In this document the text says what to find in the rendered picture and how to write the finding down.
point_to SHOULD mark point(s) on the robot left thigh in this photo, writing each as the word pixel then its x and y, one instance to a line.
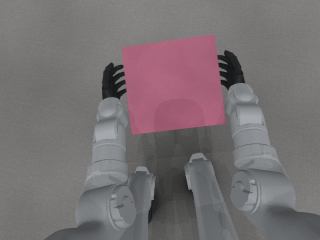
pixel 142 187

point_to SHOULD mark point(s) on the right robot shin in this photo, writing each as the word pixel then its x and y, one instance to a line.
pixel 200 155

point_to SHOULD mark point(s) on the left robot forearm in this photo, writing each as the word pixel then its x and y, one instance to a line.
pixel 108 164

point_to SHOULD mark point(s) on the carton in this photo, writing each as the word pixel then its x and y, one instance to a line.
pixel 173 85

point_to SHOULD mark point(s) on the right robot forearm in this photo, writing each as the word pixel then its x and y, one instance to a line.
pixel 252 148

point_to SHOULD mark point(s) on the robot right hand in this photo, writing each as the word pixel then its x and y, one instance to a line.
pixel 234 74

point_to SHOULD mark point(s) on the right robot upper arm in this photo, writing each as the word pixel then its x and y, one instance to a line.
pixel 267 199

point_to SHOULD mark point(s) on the left robot upper arm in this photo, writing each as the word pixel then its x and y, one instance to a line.
pixel 102 213

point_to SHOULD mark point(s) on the robot left hand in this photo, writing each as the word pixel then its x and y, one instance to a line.
pixel 109 88

